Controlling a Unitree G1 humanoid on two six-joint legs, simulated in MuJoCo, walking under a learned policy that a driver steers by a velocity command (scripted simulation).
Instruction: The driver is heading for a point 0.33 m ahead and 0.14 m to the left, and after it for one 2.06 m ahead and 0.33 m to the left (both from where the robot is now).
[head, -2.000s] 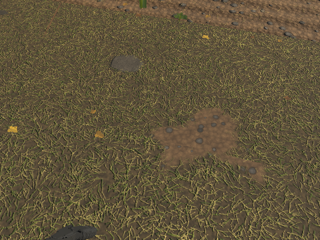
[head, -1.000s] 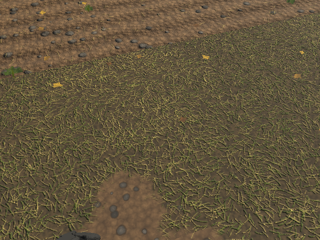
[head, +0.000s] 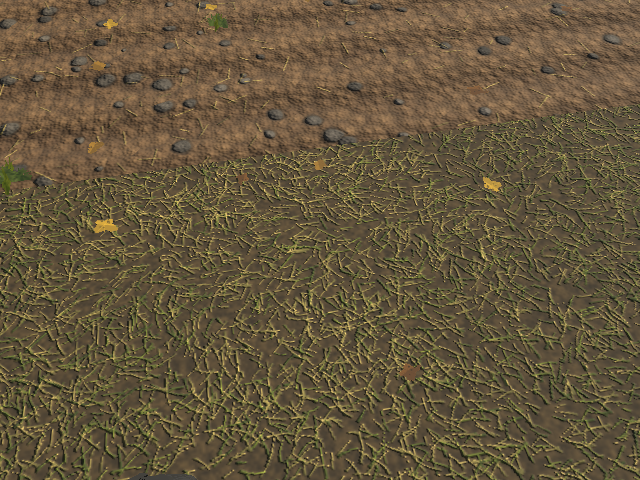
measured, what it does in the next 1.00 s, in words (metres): walks ahead, turning left: left foot, then right foot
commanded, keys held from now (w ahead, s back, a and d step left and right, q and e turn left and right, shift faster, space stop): q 0.12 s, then w+q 0.38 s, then q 0.26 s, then e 0.24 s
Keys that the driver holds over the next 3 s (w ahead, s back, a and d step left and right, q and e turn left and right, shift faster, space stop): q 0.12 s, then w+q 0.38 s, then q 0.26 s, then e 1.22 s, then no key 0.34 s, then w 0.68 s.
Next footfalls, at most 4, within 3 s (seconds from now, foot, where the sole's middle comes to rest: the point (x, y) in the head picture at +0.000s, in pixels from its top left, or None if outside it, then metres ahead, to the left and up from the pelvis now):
0.42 left None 0.08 0.17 -0.77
0.86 right None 0.40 0.12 -0.77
1.22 left None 0.29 0.31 -0.77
1.66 right None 0.33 0.05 -0.77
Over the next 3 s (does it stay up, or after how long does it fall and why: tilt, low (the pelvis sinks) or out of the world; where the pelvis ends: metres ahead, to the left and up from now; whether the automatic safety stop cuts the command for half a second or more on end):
stays up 0.49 0.17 0.01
